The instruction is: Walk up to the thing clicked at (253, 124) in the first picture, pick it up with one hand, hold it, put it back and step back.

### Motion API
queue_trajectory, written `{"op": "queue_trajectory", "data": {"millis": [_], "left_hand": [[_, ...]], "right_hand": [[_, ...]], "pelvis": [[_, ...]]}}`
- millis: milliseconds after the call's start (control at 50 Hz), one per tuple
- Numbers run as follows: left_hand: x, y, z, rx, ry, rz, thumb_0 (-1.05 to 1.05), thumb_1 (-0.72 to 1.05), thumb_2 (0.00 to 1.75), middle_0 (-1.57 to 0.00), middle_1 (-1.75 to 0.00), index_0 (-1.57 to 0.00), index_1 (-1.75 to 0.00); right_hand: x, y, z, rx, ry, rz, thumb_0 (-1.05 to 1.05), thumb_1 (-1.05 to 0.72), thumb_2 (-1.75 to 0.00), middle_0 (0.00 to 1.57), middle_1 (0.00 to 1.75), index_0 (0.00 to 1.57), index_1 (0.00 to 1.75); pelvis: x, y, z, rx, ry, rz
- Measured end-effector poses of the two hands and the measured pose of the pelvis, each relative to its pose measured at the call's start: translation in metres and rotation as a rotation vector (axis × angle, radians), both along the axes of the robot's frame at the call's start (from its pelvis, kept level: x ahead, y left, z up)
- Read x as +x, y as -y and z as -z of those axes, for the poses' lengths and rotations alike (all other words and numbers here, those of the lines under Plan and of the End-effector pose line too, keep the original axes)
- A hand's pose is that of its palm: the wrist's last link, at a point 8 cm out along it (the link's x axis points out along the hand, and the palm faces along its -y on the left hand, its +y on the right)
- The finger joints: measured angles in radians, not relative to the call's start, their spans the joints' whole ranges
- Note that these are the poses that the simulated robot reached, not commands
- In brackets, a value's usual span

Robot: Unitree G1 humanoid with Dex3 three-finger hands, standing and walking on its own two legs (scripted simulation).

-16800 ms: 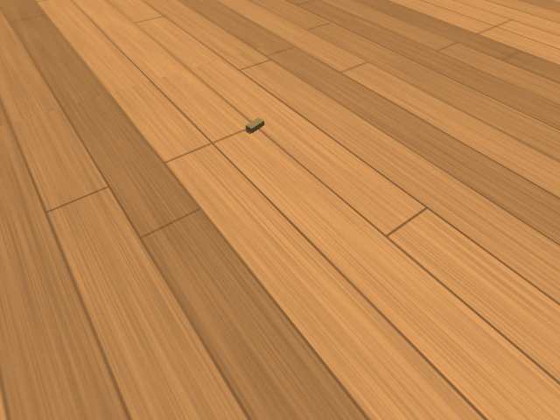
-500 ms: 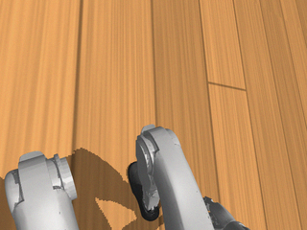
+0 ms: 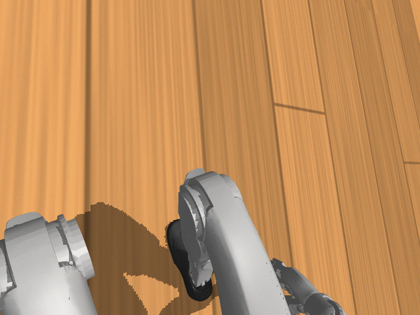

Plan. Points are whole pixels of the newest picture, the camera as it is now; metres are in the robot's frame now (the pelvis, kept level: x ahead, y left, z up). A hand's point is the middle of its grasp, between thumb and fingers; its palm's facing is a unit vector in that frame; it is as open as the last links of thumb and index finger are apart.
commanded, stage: rest palm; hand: left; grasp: from above
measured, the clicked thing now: out of the picture +0.45 +0.40 -0.28
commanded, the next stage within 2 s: close in 2.00 s
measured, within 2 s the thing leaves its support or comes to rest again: neither
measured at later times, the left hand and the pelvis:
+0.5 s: hand out of the picture +0.41 +0.38 -0.23, palm faces -0.46 -0.13 -0.88, open 13.7 cm; pelvis +0.00 +0.00 +0.00, yaw -1 degrees
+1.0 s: hand out of the picture +0.41 +0.38 -0.24, palm faces -0.49 -0.14 -0.86, open 14.3 cm; pelvis +0.00 +0.00 +0.00, yaw -2 degrees
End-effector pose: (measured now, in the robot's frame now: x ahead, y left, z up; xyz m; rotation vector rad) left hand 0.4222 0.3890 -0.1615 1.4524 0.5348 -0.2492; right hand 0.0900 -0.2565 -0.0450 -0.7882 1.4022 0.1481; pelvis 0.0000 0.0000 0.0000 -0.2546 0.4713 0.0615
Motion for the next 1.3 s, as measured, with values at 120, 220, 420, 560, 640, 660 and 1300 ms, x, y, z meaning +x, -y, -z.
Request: {"op": "queue_trajectory", "data": {"millis": [120, 220, 420, 560, 640, 660, 1300], "left_hand": [[-0.003, -0.001, 0.006, -0.011, -0.009, -0.020, 0.00, -0.31, 0.81, -0.25, -0.81, -0.25, -0.81], [-0.004, -0.001, 0.009, -0.016, -0.017, -0.006, 0.00, -0.34, 0.83, -0.23, -0.83, -0.23, -0.83], [-0.006, 0.003, 0.016, -0.030, -0.002, 0.018, 0.00, -0.41, 0.89, -0.18, -0.88, -0.18, -0.89], [-0.004, 0.006, 0.016, -0.022, 0.019, 0.030, 0.00, -0.45, 0.93, -0.15, -0.91, -0.14, -0.92], [-0.003, 0.006, 0.016, -0.012, 0.024, 0.023, 0.00, -0.48, 0.96, -0.13, -0.93, -0.12, -0.94], [-0.003, 0.006, 0.017, -0.009, 0.023, 0.020, 0.00, -0.48, 0.96, -0.13, -0.93, -0.11, -0.95], [-0.005, 0.003, 0.021, -0.021, 0.004, 0.016, 0.00, -0.56, 1.04, -0.09, -0.93, -0.05, -0.98]], "right_hand": [[0.009, -0.002, 0.001, 0.006, 0.009, -0.035, 0.00, -0.90, -0.90, 0.20, 0.30, 0.21, 0.30], [0.014, -0.003, 0.000, 0.003, 0.004, -0.056, 0.00, -0.90, -0.90, 0.20, 0.30, 0.21, 0.30], [0.015, -0.005, -0.002, -0.007, -0.010, -0.081, 0.00, -0.90, -0.90, 0.20, 0.30, 0.21, 0.30], [0.009, -0.006, -0.002, -0.011, -0.022, -0.080, 0.00, -0.90, -0.90, 0.20, 0.30, 0.21, 0.30], [0.004, -0.006, -0.003, -0.008, -0.026, -0.078, 0.00, -0.90, -0.90, 0.20, 0.30, 0.21, 0.30], [0.004, -0.007, -0.003, -0.006, -0.025, -0.078, 0.00, -0.90, -0.90, 0.20, 0.30, 0.21, 0.30], [0.017, -0.010, -0.001, 0.012, -0.010, -0.127, 0.00, -0.89, -0.90, 0.20, 0.30, 0.21, 0.30]], "pelvis": [[0.000, 0.000, 0.000, 0.000, 0.007, 0.001], [0.001, 0.000, 0.000, -0.004, 0.008, 0.002], [0.000, -0.002, 0.000, -0.013, 0.021, 0.006], [0.000, -0.004, 0.001, -0.018, 0.027, 0.009], [-0.001, -0.005, 0.002, -0.021, 0.029, 0.011], [-0.001, -0.005, 0.003, -0.021, 0.030, 0.012], [-0.001, -0.004, 0.003, -0.021, 0.038, 0.017]]}}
